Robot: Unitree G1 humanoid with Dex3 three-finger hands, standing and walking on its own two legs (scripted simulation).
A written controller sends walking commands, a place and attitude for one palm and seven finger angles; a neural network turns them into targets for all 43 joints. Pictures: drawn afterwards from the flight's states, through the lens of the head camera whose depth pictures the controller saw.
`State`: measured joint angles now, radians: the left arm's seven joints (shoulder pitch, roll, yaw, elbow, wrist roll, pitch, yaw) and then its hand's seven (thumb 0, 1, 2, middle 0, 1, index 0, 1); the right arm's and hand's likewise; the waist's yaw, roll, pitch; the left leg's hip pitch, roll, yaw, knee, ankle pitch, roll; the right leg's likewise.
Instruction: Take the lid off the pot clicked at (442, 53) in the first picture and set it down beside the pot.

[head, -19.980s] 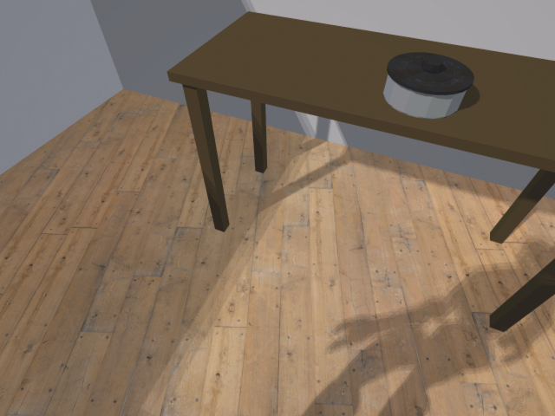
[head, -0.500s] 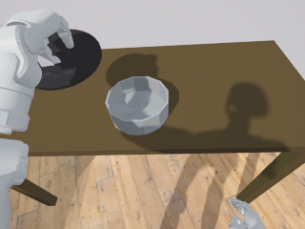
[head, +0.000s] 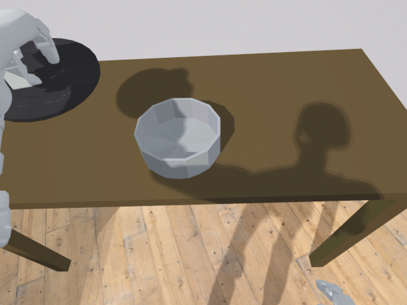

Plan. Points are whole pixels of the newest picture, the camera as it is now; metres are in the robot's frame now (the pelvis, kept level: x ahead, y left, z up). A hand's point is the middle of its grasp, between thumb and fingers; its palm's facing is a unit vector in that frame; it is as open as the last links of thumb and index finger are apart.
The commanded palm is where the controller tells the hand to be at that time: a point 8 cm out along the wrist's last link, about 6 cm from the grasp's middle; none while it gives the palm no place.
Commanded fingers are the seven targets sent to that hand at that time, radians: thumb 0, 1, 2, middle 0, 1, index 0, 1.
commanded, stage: lower the lid onto the table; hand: left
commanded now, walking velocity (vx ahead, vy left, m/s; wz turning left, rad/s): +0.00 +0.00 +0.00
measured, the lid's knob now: (34, 66) +0.47 +0.30 +0.24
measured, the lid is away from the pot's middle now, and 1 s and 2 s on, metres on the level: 0.23 0.22 0.23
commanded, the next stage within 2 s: none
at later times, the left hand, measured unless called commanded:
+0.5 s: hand (31, 85) +0.43 +0.30 +0.22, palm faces -0.21 -0.05 -0.98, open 7.7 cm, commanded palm +0.41 +0.29 +0.29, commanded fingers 0.00 0.59 1.07 -0.89 -0.97 -0.88 -0.96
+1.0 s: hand (46, 103) +0.43 +0.29 +0.19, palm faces -0.27 -0.06 -0.96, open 7.7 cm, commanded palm +0.41 +0.29 +0.26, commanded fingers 0.00 0.59 1.07 -0.89 -0.97 -0.88 -0.96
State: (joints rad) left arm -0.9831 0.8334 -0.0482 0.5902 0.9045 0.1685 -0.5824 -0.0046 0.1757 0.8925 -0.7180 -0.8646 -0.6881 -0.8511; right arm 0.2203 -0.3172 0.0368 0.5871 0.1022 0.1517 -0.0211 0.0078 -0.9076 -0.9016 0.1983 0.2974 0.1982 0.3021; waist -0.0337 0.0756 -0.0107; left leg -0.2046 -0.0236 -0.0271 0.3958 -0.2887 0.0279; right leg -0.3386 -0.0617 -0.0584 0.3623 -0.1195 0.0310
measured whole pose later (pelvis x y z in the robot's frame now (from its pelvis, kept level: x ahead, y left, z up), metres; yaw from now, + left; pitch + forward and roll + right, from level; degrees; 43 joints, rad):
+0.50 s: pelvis +0.00 +0.01 +0.00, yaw +0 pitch +5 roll -1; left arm -0.93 0.79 -0.08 0.60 0.89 0.18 -0.56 -0.01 0.18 0.89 -0.72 -0.86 -0.69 -0.85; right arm 0.20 -0.30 0.05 0.58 0.10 0.13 -0.02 0.01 -0.91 -0.90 0.20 0.30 0.20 0.30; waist -0.03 0.07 -0.01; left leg -0.20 -0.03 -0.03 0.40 -0.29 0.03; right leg -0.33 -0.07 -0.06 0.36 -0.12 0.03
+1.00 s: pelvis +0.00 +0.00 +0.00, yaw +0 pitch +5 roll -1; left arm -0.84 0.76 -0.06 0.57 0.87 0.15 -0.54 0.00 0.18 0.89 -0.71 -0.86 -0.68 -0.85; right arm 0.22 -0.31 0.03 0.59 0.09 0.13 -0.01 0.01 -0.91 -0.90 0.20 0.30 0.20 0.30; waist -0.04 0.07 0.00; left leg -0.19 -0.03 -0.03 0.41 -0.30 0.03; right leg -0.32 -0.07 -0.06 0.36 -0.12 0.04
